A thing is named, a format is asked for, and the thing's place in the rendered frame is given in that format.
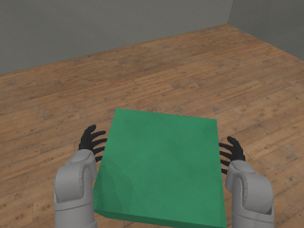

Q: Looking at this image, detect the carton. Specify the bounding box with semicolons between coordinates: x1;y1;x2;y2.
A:
93;108;227;228

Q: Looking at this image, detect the left robot hand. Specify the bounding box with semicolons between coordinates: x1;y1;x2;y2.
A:
78;124;107;162

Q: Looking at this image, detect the right robot hand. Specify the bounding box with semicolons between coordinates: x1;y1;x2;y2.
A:
218;136;246;175

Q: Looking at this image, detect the left robot forearm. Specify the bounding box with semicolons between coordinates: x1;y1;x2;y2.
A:
53;149;98;228

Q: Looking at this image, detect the right robot forearm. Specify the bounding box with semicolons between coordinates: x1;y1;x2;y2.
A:
224;160;275;228

